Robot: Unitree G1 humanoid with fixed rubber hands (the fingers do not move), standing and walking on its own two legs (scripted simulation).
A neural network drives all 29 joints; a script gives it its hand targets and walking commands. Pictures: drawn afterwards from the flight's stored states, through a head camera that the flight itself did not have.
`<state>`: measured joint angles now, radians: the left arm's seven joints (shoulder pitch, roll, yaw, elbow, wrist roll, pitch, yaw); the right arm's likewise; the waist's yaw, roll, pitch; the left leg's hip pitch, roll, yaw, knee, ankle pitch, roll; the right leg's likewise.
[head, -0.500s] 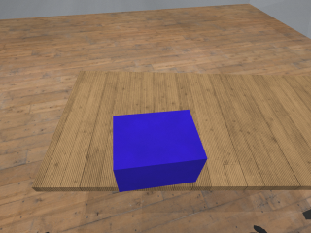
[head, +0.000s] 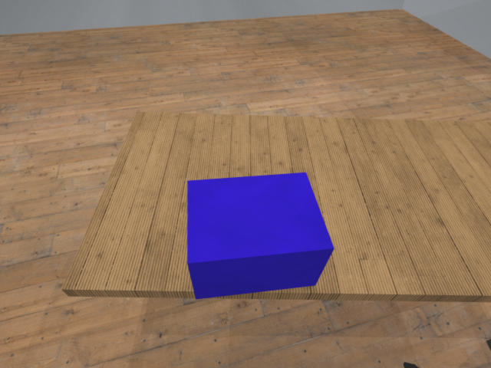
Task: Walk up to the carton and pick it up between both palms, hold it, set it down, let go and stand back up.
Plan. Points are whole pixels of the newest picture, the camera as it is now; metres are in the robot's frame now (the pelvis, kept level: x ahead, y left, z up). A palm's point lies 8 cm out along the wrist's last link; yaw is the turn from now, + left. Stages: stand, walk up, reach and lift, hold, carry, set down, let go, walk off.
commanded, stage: walk up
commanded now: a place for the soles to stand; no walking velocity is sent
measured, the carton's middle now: (252, 234) +0.39 -0.01 -0.07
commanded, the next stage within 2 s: reach and lift in 0.18 s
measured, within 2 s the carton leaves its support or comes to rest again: neither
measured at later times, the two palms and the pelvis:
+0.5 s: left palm (110, 324) +0.22 +0.24 -0.09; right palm out of the picture +0.14 -0.31 -0.09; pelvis -0.02 -0.02 -0.02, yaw -3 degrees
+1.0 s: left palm (90, 349) +0.17 +0.25 -0.05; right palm out of the picture +0.14 -0.28 -0.06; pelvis -0.01 -0.04 -0.01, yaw -2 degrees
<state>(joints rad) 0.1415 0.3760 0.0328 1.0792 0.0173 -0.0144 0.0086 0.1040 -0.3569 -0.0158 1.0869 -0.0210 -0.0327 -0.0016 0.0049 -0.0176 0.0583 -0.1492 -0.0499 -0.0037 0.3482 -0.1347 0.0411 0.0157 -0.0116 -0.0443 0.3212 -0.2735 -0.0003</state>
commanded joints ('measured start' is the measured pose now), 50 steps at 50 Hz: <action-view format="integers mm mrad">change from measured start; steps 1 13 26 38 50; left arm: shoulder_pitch -15 -415 45 -117 -27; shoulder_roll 197 166 118 152 105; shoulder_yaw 39 60 218 179 148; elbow -45 -549 -658 -731 -715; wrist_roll -6 -68 82 -7 -62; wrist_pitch -10 356 433 292 187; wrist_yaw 9 56 3 -25 -51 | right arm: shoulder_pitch -45 -304 -88 59 40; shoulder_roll -200 -139 -187 -33 -26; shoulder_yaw -27 -147 -43 -36 -5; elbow -56 -149 -343 -486 -570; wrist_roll -1 -70 107 65 55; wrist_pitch -14 -86 -132 -123 -170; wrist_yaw -2 85 70 9 -12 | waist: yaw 8 -61 80 -11 1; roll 9 -16 17 -13 -36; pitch -30 28 -196 -87 4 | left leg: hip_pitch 28 2 215 191 248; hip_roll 153 122 42 46 40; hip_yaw -176 49 8 58 43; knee -33 185 174 76 23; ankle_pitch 178 -255 351 5 25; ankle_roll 25 -88 -99 -34 -35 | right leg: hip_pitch -74 -528 -227 -310 -401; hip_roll -106 -19 -3 -62 -43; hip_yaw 96 -4 25 100 54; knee -74 180 84 28 -70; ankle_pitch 109 -205 546 389 99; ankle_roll -12 -51 8 48 27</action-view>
